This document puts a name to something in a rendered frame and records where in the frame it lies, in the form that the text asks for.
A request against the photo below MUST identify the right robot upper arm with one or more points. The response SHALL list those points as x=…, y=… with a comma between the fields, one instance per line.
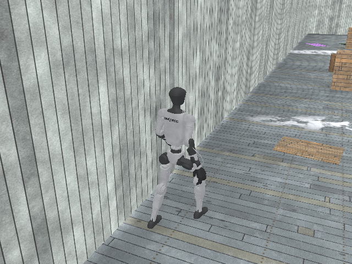
x=189, y=127

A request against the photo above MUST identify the left robot upper arm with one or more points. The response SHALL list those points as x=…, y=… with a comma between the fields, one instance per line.
x=160, y=122

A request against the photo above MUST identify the robot left shin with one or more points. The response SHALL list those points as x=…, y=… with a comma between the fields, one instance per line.
x=157, y=202

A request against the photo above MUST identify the robot right forearm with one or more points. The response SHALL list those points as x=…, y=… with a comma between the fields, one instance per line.
x=193, y=156

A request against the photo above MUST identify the robot right thigh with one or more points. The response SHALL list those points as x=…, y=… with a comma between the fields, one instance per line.
x=187, y=164

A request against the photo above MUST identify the right robot hand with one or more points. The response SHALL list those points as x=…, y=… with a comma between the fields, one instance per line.
x=201, y=175

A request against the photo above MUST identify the robot left forearm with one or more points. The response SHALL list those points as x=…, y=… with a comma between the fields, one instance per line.
x=162, y=137

